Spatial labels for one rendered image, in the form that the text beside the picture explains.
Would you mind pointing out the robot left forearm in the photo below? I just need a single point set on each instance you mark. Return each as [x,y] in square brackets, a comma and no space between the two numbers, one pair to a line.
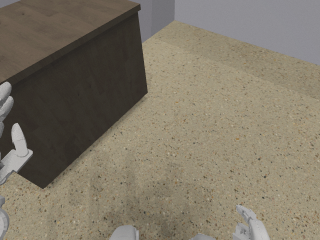
[4,219]

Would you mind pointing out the left robot hand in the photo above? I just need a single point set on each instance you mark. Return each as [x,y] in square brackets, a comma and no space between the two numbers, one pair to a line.
[15,159]

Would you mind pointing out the counter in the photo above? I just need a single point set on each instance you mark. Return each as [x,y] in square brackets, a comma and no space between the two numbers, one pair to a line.
[75,68]

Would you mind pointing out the right robot hand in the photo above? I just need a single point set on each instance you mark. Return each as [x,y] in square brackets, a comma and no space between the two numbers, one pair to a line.
[255,229]

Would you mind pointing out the robot left thigh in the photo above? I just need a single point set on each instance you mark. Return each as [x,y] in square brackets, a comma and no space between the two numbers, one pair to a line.
[125,232]

